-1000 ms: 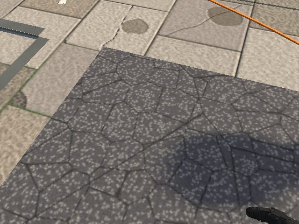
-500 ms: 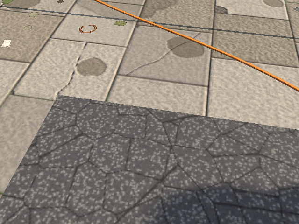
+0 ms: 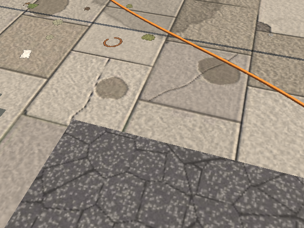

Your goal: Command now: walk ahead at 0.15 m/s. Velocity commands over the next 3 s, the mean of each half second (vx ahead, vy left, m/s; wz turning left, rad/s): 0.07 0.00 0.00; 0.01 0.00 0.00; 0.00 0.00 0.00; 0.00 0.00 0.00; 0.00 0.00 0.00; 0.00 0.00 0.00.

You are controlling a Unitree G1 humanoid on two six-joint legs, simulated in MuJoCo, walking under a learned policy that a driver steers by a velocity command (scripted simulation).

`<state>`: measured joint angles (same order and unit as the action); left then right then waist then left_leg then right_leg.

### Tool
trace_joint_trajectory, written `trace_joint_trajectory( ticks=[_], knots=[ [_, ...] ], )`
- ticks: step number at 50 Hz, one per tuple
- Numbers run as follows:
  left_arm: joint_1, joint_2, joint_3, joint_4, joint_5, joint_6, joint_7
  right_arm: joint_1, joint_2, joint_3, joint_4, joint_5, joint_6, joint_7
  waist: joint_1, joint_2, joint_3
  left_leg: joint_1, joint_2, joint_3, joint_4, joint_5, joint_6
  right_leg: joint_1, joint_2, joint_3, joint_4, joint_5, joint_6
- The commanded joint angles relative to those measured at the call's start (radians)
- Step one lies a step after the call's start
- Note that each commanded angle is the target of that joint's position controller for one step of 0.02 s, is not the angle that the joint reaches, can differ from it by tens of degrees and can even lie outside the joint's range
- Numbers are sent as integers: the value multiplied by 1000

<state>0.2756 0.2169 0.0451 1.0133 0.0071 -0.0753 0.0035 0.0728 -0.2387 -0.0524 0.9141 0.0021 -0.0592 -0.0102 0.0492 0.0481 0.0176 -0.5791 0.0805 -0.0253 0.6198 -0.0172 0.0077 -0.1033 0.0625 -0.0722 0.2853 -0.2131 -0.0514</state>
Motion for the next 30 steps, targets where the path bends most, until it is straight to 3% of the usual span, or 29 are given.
trace_joint_trajectory(
  ticks=[1,2,3,4,5,6,7,8,10,13,15,16,17,19,23,30],
  knots=[
    [-20,156,30,-28,-13,4,10,16,-82,-17,-35,-7,-7,5,-43,-135,-62,154,-30,16,-76,-2,24,-1,-267,101,42,594,-124],
    [-35,152,29,-26,-19,9,13,50,-90,-22,-21,-12,-12,6,-70,-121,-71,213,-39,24,-148,45,40,0,-253,102,93,545,-102],
    [-4,140,26,-18,-17,11,14,90,-124,-34,-3,-20,-15,3,-78,-83,-92,307,-32,11,-215,226,59,-6,-205,95,157,478,-63],
    [48,121,21,-20,5,5,15,125,-190,-47,4,-29,-17,-3,-49,-8,-152,467,60,-66,-154,603,96,-80,-138,62,257,315,-17],
    [179,41,0,17,11,1,13,148,-172,-39,15,-31,-7,-8,-2,127,-251,674,194,-192,-101,740,227,-233,-81,41,384,-27,38],
    [146,50,-2,21,2,14,17,170,-95,-22,26,-19,7,-4,-43,149,-277,648,245,-276,-148,616,286,-255,-63,56,463,-291,66],
    [69,81,6,-2,-15,34,21,146,-69,-10,29,-16,12,-1,-46,141,-235,585,237,-303,-202,396,281,-294,-72,79,501,-402,75],
    [21,95,10,-13,-20,55,30,108,-82,-8,22,-19,15,-1,-45,115,-197,523,225,-315,-245,213,258,-312,-87,96,520,-408,79],
    [9,104,17,-6,-9,88,42,16,-113,-13,0,-22,19,-9,-19,101,-149,370,209,-294,-313,-18,214,-259,-117,115,506,-322,85],
    [65,57,10,39,2,95,40,-74,-96,-11,-7,-12,35,-16,37,85,-116,196,101,-147,-336,-241,129,-56,-94,59,265,-50,64],
    [39,92,13,33,19,97,33,-11,-82,-9,22,0,39,-16,2,29,-64,174,40,-84,-324,-447,57,-53,-124,80,159,-15,31],
    [21,134,19,30,10,96,35,9,-87,-14,23,-3,43,-17,-36,-34,-13,209,-5,-41,-314,-460,33,-159,-136,90,141,-167,7],
    [4,123,17,33,2,87,34,4,-77,-12,25,-7,42,-21,-40,-77,18,292,-27,-14,-273,-388,21,-260,-134,102,108,-261,1],
    [-26,98,12,36,4,65,35,22,-66,-12,39,-6,36,-25,-55,-106,15,370,-28,-7,-208,-229,37,-283,-138,104,79,-198,25],
    [9,92,10,50,-1,43,31,43,-64,-14,64,-3,33,-19,-45,-81,-36,407,-29,6,-151,11,58,-205,-129,92,116,-28,37],
    [39,86,5,60,-4,52,33,42,-66,-15,93,0,50,-17,-40,-57,-34,422,-32,11,-127,73,52,-176,-122,82,134,49,33]
  ],
)
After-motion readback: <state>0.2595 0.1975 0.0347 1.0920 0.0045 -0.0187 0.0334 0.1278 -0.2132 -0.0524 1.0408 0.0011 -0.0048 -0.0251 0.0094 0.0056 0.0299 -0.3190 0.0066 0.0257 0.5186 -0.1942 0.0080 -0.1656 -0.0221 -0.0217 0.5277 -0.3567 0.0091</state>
